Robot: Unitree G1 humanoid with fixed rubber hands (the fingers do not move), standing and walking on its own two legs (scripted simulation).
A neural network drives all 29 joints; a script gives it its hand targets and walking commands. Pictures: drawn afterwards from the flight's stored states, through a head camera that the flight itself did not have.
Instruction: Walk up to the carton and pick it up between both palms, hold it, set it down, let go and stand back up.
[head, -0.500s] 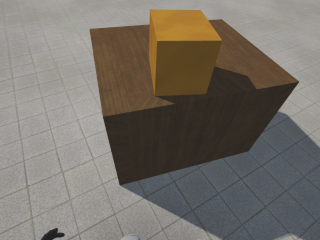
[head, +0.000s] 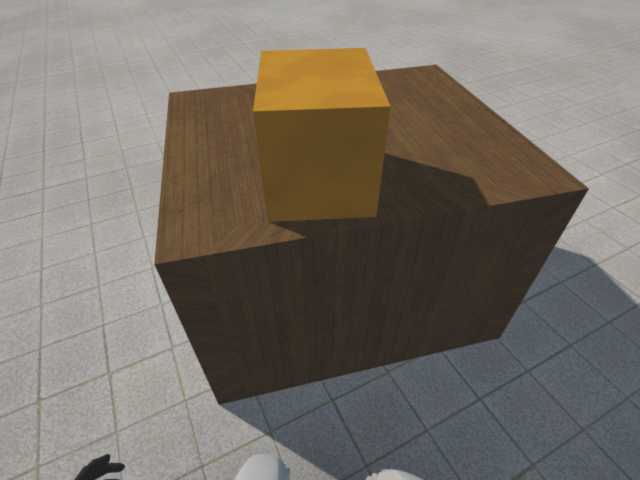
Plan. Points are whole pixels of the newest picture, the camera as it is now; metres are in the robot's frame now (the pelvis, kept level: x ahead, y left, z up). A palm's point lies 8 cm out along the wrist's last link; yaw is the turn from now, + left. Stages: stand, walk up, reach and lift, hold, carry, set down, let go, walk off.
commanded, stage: walk up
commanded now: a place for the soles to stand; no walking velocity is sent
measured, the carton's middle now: (317, 132) +0.78 +0.04 +0.06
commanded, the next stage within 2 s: none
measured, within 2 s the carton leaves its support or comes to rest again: neither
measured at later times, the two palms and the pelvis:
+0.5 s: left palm out of the picture +0.09 +0.16 -0.08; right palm out of the picture +0.01 -0.49 -0.13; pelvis -0.03 -0.16 -0.03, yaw +0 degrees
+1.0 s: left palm out of the picture +0.14 +0.19 -0.02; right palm out of the picture +0.18 -0.46 -0.09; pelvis +0.08 -0.15 +0.03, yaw +2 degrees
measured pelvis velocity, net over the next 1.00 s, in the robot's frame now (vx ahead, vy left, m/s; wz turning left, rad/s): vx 0.08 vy -0.15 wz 0.04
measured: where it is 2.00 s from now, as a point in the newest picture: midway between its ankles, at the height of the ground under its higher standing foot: outside the picture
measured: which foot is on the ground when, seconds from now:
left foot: up 0.00-0.14, down 0.16-0.40, up 0.42-1.00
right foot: down 0.00-0.14, up 0.16-0.38, down 0.40-1.00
